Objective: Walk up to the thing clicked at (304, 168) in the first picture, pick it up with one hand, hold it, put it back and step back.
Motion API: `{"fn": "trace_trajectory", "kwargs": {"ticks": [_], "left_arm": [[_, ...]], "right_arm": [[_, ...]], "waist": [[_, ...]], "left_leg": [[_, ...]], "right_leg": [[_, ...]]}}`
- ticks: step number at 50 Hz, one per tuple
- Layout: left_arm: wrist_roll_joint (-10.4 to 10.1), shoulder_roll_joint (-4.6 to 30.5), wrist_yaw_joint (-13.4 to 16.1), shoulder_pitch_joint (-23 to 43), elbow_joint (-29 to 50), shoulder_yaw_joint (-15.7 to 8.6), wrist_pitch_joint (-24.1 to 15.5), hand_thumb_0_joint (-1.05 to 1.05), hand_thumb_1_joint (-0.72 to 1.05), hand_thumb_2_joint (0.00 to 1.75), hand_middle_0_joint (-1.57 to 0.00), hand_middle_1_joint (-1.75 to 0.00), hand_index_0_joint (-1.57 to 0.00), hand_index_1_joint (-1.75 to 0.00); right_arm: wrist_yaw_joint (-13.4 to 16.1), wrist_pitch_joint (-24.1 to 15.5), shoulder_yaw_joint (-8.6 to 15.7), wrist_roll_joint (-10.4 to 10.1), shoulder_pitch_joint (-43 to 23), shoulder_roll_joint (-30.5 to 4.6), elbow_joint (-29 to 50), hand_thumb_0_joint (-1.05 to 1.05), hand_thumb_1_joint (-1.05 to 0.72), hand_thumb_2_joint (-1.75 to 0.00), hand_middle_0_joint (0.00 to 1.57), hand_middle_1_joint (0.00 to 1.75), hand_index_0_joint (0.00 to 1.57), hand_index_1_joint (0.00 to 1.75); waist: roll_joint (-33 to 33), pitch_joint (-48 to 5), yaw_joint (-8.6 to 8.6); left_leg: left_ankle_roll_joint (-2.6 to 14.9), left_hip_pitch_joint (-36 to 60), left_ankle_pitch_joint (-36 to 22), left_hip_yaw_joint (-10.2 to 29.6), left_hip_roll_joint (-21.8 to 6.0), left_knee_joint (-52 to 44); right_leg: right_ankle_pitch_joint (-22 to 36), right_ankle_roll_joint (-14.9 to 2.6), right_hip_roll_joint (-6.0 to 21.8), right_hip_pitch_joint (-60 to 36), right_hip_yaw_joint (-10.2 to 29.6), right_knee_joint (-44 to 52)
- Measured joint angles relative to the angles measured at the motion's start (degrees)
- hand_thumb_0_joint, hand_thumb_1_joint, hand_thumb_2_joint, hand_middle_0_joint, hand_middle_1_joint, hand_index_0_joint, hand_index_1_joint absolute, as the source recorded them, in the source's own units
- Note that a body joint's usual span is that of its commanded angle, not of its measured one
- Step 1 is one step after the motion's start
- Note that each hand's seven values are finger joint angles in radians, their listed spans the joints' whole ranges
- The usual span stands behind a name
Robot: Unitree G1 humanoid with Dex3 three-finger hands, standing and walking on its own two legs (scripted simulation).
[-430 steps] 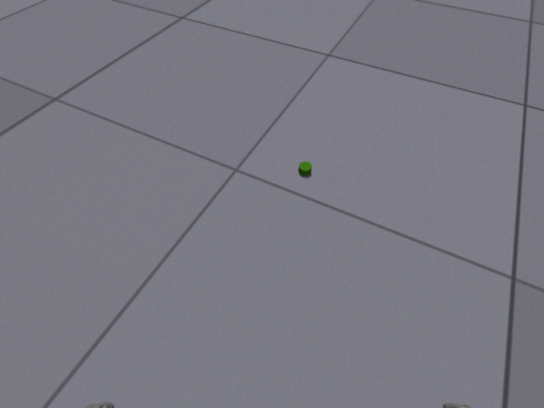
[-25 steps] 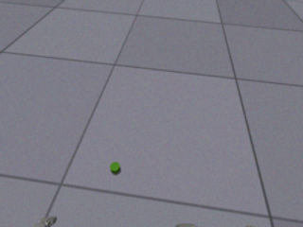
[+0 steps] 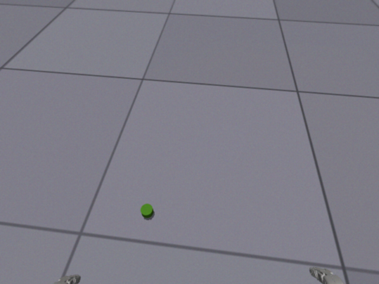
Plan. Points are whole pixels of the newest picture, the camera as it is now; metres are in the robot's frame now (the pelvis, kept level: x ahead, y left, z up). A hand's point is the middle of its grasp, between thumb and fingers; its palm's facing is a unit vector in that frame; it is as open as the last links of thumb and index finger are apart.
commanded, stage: walk up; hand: left
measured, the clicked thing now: (147, 210) +0.54 +0.24 -0.76
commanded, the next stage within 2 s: stand in 0.18 s
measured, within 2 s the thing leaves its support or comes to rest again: neither
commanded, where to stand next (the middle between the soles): +0.14 +0.00 m, yaw +2 degrees
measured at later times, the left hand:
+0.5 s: hand out of the picture +0.09 +0.25 -0.15, palm faces -0.02 -0.94 -0.35, open 7.4 cm
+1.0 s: hand out of the picture +0.07 +0.25 -0.15, palm faces -0.01 -0.94 -0.35, open 7.4 cm
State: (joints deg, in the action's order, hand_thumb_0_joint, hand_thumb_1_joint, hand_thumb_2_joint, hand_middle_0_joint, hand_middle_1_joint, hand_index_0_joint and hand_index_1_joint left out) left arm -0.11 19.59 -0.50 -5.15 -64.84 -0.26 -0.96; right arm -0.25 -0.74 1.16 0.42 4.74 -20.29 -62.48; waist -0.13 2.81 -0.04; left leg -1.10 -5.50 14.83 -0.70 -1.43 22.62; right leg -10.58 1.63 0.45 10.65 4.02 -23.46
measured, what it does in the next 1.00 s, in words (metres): stands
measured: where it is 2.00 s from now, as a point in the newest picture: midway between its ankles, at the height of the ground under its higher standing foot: outside the picture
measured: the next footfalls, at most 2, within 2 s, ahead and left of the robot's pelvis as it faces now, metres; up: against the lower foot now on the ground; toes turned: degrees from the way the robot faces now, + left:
none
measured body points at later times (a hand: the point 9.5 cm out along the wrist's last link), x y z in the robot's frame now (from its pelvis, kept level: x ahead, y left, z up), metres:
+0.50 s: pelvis +0.00 -0.01 +0.00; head +0.01 -0.01 +0.45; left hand +0.09 +0.30 -0.13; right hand +0.07 -0.31 -0.13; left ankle -0.03 +0.13 -0.74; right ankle +0.03 -0.14 -0.74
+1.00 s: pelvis +0.00 -0.01 +0.00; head +0.00 -0.01 +0.45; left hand +0.07 +0.30 -0.13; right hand +0.07 -0.31 -0.13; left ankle -0.03 +0.13 -0.74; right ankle +0.03 -0.14 -0.74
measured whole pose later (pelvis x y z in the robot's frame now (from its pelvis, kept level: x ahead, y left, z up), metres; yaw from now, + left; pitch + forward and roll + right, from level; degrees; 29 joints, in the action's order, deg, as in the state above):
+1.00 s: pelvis +0.00 -0.01 +0.00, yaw +1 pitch -2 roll +0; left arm 0.0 20.4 -0.4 -6.3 -65.4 0.0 -0.8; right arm -0.7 0.0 0.5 0.6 6.1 -20.3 -65.0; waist -0.3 2.6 -0.4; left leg -1.8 -4.6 12.3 0.2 -1.9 18.8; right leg -8.4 1.1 0.2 9.5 3.1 -19.8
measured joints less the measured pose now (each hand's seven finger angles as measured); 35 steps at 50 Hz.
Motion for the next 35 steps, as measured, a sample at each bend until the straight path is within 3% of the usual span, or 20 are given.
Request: {"fn": "trace_trajectory", "kwargs": {"ticks": [17, 35], "left_arm": [[0.1, 0.4, 0.2, 1.5, -0.4, -0.1, -0.1, 0.0, 0.9, 0.9, -0.21, -0.3, -0.21, -0.3], [0.1, 0.8, 0.1, -0.4, -0.9, 0.0, 0.2, 0.0, 0.9, 0.9, -0.21, -0.3, -0.21, -0.3]], "right_arm": [[-0.2, 0.6, -0.3, 0.1, 0.4, 0.2, -2.2, 0.01, -0.9, -0.9, 0.2, 0.3, 0.2, 0.3], [-0.4, 0.7, -0.5, 0.3, 1.2, 0.1, -2.9, 0.01, -0.9, -0.9, 0.2, 0.3, 0.2, 0.3]], "waist": [[0.1, 0.6, -1.15], [0.0, 0.1, -0.6]], "left_leg": [[-0.48, 1.1, -2.0, 0.1, -0.3, -3.3], [-0.66, 0.9, -2.6, 0.6, -0.4, -3.9]], "right_leg": [[1.8, -0.27, -0.2, -1.1, -0.2, 3.2], [2.3, -0.49, -0.2, -1.0, -0.7, 3.7]]}}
